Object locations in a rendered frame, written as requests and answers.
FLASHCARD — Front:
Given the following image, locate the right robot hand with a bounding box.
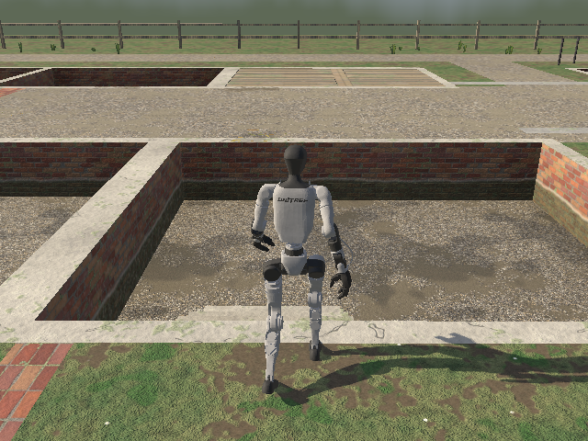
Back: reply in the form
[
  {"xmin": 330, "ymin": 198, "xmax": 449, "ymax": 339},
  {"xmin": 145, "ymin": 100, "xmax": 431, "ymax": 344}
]
[{"xmin": 330, "ymin": 270, "xmax": 352, "ymax": 300}]

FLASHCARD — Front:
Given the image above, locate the robot left thigh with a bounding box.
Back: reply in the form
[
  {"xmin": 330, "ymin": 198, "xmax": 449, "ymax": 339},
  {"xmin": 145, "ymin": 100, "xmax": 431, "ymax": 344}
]
[{"xmin": 263, "ymin": 258, "xmax": 284, "ymax": 332}]

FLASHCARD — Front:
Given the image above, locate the right robot upper arm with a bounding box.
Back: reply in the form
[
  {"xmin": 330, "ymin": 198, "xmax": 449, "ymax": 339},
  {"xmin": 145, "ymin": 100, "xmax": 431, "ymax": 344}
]
[{"xmin": 313, "ymin": 185, "xmax": 336, "ymax": 238}]

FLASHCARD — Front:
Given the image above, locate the right robot foot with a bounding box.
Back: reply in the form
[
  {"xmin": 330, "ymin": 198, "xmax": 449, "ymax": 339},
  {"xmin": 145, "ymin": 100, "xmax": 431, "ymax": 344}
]
[{"xmin": 309, "ymin": 340, "xmax": 322, "ymax": 361}]

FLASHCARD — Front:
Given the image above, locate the left robot upper arm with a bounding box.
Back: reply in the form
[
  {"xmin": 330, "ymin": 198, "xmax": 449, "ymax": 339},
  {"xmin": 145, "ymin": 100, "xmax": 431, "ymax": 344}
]
[{"xmin": 252, "ymin": 184, "xmax": 276, "ymax": 232}]

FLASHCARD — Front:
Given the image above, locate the robot right forearm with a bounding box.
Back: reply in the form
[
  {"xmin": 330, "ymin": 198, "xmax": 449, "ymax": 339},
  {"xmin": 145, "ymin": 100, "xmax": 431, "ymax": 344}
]
[{"xmin": 327, "ymin": 223, "xmax": 348, "ymax": 273}]

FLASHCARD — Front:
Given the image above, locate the robot left forearm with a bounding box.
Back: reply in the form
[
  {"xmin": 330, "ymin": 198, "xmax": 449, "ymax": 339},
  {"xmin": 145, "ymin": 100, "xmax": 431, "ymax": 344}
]
[{"xmin": 251, "ymin": 218, "xmax": 264, "ymax": 243}]

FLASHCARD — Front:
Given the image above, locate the left robot hand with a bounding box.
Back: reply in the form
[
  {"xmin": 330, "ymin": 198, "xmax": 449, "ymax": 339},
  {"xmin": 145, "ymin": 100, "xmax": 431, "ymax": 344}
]
[{"xmin": 253, "ymin": 235, "xmax": 275, "ymax": 252}]

